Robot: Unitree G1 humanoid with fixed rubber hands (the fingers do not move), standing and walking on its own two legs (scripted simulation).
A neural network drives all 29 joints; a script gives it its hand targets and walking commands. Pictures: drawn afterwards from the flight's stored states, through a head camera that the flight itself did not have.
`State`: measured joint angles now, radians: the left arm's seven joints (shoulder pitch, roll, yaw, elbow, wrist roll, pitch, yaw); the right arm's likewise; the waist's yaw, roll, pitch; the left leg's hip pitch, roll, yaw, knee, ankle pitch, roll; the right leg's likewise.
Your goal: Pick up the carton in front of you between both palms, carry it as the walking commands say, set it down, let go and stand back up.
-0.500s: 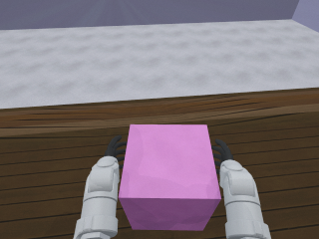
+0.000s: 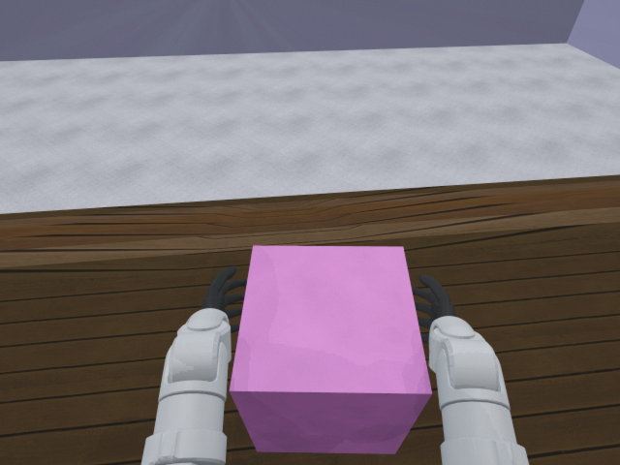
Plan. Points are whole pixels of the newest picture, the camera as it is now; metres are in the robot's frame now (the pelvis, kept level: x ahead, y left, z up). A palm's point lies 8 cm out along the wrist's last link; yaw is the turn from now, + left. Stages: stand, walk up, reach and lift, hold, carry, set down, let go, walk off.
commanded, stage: carry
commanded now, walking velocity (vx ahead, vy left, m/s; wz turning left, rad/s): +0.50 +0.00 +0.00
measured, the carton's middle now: (326, 353) +0.29 +0.00 -0.02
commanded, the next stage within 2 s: none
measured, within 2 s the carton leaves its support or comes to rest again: neither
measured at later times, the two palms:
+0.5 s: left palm (216, 234) +0.42 +0.17 +0.09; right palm (412, 232) +0.43 -0.13 +0.09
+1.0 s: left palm (233, 131) +0.74 +0.19 +0.10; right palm (374, 134) +0.72 -0.11 +0.10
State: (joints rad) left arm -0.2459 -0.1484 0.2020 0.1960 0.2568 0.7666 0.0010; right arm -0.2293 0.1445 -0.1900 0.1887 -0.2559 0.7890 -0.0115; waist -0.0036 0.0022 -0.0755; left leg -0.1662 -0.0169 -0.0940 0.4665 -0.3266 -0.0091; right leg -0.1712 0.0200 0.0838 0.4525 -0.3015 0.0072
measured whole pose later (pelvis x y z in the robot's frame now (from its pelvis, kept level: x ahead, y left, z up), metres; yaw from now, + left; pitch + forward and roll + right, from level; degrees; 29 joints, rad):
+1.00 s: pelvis +0.48 +0.05 +0.00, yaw -1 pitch +5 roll -1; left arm -0.04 -0.13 0.05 -0.53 0.07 1.20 0.11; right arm -0.04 0.13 -0.06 -0.51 -0.05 1.22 -0.13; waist -0.03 0.00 -0.11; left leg -0.03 0.02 0.22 0.25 -0.31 0.03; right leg -0.63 -0.08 -0.15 0.65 -0.11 -0.02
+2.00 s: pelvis +1.10 +0.05 -0.03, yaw +1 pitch +5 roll -1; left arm -0.44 -0.11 0.25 -0.23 0.05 1.10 0.13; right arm -0.48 0.12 -0.20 -0.15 -0.03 1.09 -0.14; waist -0.06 -0.01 -0.01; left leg -0.27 -0.04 0.10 0.71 -0.53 0.09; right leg -0.76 -0.04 0.00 1.04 -0.09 -0.04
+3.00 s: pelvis +1.76 -0.02 -0.42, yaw -1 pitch +1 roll +0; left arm -0.29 -0.12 0.26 -0.02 0.05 0.95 0.14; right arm -0.43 0.06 -0.12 0.15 0.06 0.95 -0.18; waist -0.11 0.00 -0.02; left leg -0.25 -0.18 0.03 0.99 -0.74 0.18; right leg -0.77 -0.06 0.07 0.93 0.20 -0.05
